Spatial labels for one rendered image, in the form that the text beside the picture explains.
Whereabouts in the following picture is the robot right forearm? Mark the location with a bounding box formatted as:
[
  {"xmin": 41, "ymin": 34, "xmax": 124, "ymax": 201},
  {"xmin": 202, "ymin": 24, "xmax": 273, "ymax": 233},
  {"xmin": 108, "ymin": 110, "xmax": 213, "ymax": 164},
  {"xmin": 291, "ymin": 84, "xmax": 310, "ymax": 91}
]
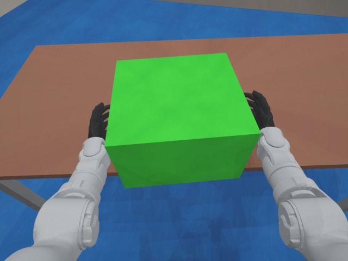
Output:
[{"xmin": 257, "ymin": 127, "xmax": 348, "ymax": 227}]

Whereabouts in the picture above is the robot left upper arm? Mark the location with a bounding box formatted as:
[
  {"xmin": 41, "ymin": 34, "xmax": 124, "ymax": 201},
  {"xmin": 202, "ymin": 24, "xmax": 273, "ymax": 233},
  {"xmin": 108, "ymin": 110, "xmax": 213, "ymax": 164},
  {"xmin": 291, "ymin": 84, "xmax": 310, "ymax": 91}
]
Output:
[{"xmin": 5, "ymin": 198, "xmax": 100, "ymax": 261}]

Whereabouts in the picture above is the carton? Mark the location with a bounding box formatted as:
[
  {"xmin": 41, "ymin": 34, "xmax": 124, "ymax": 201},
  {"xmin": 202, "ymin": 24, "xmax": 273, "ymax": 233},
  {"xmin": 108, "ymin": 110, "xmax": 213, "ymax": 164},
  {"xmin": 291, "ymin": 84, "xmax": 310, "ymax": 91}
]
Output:
[{"xmin": 104, "ymin": 53, "xmax": 261, "ymax": 188}]

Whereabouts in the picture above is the table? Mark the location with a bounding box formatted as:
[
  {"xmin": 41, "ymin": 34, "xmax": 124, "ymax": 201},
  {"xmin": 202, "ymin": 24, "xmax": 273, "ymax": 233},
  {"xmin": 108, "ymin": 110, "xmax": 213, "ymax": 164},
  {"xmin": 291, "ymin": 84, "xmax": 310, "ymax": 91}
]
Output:
[{"xmin": 0, "ymin": 33, "xmax": 348, "ymax": 212}]

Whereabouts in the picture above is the right robot hand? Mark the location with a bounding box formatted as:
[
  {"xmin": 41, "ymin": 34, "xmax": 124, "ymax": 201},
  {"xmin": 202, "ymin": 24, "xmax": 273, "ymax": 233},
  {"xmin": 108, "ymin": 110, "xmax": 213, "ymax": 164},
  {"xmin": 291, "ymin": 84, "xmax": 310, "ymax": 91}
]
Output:
[{"xmin": 244, "ymin": 90, "xmax": 275, "ymax": 130}]

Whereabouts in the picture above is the left robot hand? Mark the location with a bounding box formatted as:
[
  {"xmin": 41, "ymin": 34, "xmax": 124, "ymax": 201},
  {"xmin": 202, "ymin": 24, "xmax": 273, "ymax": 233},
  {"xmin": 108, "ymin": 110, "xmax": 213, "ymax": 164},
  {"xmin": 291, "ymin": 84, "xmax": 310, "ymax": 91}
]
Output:
[{"xmin": 88, "ymin": 102, "xmax": 110, "ymax": 140}]

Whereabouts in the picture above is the robot right upper arm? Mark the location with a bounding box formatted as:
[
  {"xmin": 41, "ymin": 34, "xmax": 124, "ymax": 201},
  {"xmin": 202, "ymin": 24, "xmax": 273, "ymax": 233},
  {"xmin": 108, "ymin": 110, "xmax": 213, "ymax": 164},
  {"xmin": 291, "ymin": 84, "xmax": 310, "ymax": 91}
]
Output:
[{"xmin": 278, "ymin": 197, "xmax": 348, "ymax": 261}]

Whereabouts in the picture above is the robot left forearm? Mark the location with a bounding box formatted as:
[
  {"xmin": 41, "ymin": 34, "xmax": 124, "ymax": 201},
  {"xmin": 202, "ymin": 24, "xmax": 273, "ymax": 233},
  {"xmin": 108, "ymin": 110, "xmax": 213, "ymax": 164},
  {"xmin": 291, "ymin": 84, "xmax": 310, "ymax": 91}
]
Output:
[{"xmin": 33, "ymin": 137, "xmax": 110, "ymax": 242}]

